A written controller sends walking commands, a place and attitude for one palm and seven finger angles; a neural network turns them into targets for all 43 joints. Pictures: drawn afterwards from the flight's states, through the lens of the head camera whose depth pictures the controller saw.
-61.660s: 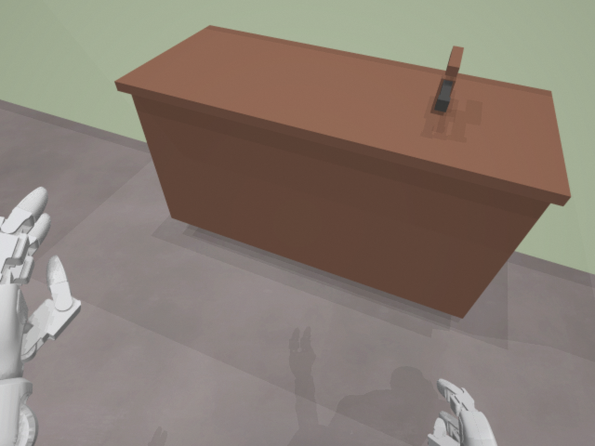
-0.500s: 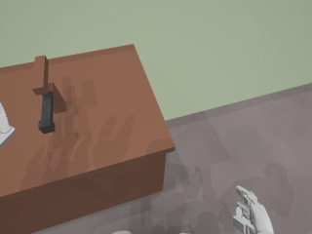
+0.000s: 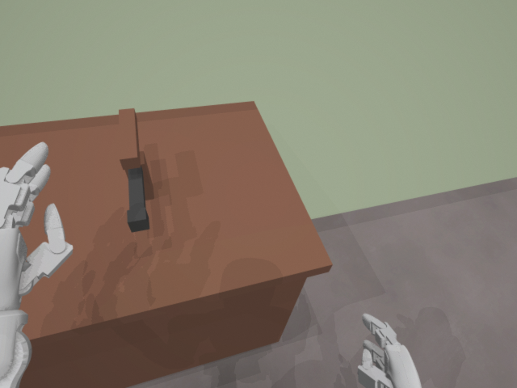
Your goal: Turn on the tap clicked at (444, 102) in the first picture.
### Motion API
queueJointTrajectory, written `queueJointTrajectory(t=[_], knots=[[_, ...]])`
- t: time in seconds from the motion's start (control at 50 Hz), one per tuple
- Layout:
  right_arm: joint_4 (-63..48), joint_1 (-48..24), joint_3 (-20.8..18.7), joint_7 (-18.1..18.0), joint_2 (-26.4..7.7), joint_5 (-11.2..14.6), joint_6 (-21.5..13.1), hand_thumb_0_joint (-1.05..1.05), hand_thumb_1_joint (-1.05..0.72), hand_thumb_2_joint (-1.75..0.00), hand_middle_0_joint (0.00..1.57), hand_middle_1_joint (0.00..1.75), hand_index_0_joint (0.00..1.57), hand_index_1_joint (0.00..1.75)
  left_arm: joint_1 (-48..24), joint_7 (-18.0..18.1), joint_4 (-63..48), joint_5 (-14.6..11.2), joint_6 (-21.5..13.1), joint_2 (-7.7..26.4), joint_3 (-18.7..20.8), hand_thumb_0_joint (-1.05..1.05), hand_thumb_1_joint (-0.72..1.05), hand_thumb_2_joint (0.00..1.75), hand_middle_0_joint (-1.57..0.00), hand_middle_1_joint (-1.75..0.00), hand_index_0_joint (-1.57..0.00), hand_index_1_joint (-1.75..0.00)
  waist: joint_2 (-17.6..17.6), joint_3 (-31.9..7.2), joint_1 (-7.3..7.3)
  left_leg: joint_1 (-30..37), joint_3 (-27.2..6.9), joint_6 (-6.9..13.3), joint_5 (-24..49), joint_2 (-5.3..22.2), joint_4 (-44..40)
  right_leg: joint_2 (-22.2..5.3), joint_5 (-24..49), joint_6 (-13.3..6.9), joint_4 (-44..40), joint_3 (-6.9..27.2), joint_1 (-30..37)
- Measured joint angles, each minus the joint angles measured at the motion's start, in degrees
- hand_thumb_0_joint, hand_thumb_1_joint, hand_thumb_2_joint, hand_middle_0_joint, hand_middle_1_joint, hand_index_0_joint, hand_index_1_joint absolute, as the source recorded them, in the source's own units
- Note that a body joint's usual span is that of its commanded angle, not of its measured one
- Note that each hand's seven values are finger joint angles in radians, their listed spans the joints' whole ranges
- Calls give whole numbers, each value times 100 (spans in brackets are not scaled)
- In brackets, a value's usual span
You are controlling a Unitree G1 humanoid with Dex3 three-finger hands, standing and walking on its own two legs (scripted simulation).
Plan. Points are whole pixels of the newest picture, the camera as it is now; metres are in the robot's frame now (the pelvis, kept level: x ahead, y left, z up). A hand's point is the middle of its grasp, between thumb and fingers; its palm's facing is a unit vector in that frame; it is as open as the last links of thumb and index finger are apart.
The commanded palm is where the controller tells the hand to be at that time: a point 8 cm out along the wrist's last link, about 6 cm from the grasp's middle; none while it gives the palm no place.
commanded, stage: come to a stop and stand still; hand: left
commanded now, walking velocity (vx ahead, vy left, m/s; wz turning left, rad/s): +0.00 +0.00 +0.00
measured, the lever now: (138, 219) +0.34 +0.23 +0.05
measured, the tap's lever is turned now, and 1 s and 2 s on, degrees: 0 0 0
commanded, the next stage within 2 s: look again from close up in 0.34 s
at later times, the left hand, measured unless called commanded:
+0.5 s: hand (54, 240) +0.23 +0.26 +0.16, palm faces +0.36 -0.84 -0.40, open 7.4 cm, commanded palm +0.17 +0.29 +0.18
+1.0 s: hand (82, 256) +0.22 +0.22 +0.16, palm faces +0.37 -0.85 -0.37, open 7.4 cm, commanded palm +0.16 +0.26 +0.18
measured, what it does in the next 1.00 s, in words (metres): stands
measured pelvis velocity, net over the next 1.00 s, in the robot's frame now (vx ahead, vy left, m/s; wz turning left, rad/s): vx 0.00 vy -0.02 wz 0.01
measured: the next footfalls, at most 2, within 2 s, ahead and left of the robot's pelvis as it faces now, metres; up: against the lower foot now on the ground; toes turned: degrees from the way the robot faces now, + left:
none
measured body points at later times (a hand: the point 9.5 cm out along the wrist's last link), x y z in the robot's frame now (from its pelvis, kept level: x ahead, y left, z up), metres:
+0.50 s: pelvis +0.01 +0.01 +0.00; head +0.04 +0.03 +0.45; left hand +0.20 +0.30 +0.18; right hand +0.18 -0.21 -0.08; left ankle +0.01 +0.05 -0.74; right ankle +0.02 -0.14 -0.74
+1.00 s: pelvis +0.00 -0.02 +0.00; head +0.01 -0.01 +0.45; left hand +0.19 +0.27 +0.18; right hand +0.17 -0.25 -0.07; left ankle +0.01 +0.05 -0.74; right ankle +0.02 -0.14 -0.74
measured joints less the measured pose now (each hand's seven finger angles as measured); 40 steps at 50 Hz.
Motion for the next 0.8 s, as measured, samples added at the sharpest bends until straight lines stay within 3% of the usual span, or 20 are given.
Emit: queueJointTrajectory(t=[0.1, 0.24, 0.4, 0.56, 0.8], knots=[[-86, -90, 6, 28, 31, -34, 44, 1, -90, -90, 20, 30, 20, 30, 18, -14, -142, -27, -15, 166, 121, 1, 89, 89, -21, -30, -21, -30, -52, 68, 44, 35, 7, 58, -46, -65, -2, -60, -46, -3, -5, 7, 41], [-91, -96, -63, 88, -45, -63, 185, 1, -90, -90, 20, 30, 20, 30, 29, 22, -331, -39, 64, 163, 155, 1, 89, 89, -21, -30, -20, -30, -75, 163, 97, 143, 46, 114, -77, -166, -51, -166, -210, -165, 158, -6, 53], [-74, -32, -111, 72, -112, -12, 343, 1, -90, -90, 20, 30, 20, 30, 185, 34, -375, -97, 102, 201, 142, 1, 89, 89, -21, -30, -20, -30, 49, 195, -28, 129, -16, 55, -97, -106, -9, -117, -97, -68, -44, -78, 166], [-17, 62, -177, -11, -182, 37, 373, 1, -90, -90, 20, 30, 20, 30, 337, 71, -333, -147, 77, 193, 151, 1, 89, 89, -21, -30, -21, -30, 110, 150, -64, 81, -65, -1, -47, -47, -15, -69, -22, 42, -109, -129, 153], [47, 52, -214, -106, -269, 62, 341, 1, -90, -90, 20, 30, 20, 30, 315, 110, -68, -139, 53, 17, 13, 1, 89, 89, -21, -30, -21, -30, 221, -18, -37, 80, -116, -101, 58, 56, -94, 36, 44, -74, -150, -181, 138]])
